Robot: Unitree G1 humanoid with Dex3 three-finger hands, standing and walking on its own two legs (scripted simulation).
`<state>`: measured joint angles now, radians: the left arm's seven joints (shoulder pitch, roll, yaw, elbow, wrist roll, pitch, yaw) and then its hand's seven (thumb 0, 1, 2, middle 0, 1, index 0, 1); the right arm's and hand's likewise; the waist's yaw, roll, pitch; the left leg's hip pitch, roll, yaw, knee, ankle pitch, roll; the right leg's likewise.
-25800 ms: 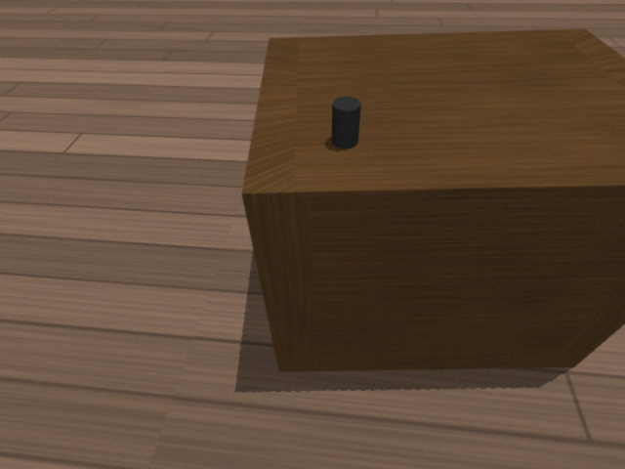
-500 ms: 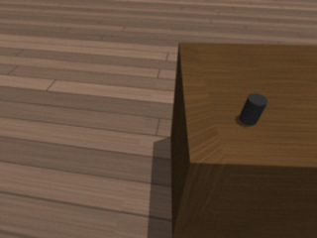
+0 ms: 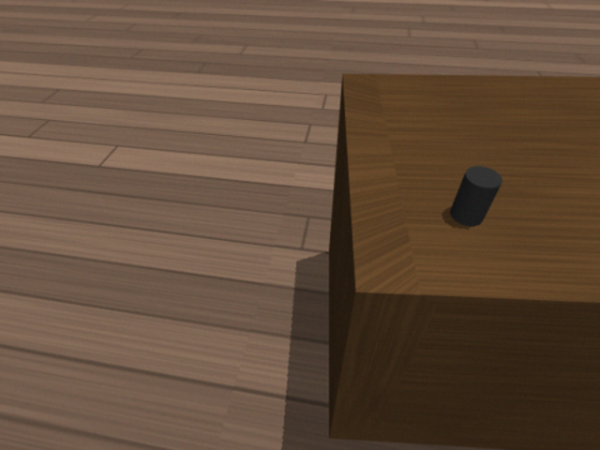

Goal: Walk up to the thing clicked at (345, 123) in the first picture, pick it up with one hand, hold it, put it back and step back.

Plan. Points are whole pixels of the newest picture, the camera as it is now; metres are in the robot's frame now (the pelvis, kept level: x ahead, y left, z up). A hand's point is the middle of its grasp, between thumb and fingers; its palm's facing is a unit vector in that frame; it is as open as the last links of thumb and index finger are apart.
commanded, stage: home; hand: right
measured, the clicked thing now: (474, 196) +0.51 -0.26 +0.06
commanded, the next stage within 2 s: stand in 0.86 s
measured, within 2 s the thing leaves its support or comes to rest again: neither
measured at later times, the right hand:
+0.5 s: hand out of the picture +0.10 -0.25 -0.15, palm faces -0.06 +0.93 -0.36, open 17.6 cm
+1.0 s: hand out of the picture +0.09 -0.25 -0.15, palm faces -0.05 +0.93 -0.35, open 17.6 cm
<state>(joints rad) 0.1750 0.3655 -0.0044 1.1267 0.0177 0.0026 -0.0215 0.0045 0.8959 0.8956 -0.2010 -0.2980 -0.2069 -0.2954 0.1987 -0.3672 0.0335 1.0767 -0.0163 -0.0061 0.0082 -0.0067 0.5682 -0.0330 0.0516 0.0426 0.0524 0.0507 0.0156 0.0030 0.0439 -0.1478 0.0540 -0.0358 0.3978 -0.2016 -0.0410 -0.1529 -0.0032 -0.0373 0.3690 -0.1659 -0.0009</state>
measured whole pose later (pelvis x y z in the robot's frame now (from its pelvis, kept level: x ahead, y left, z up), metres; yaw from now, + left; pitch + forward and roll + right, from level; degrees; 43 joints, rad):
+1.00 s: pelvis +0.02 +0.01 +0.00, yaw +0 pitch -3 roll +0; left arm 0.12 0.35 0.00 1.15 0.01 0.00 -0.01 0.00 0.90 0.90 -0.20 -0.30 -0.21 -0.30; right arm 0.13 -0.36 0.02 1.11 -0.01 -0.01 0.00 -0.01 0.56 -0.04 0.05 0.05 0.05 0.05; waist 0.01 0.00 0.05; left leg -0.10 0.04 -0.02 0.34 -0.20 -0.04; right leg -0.11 -0.02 -0.03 0.33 -0.17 0.01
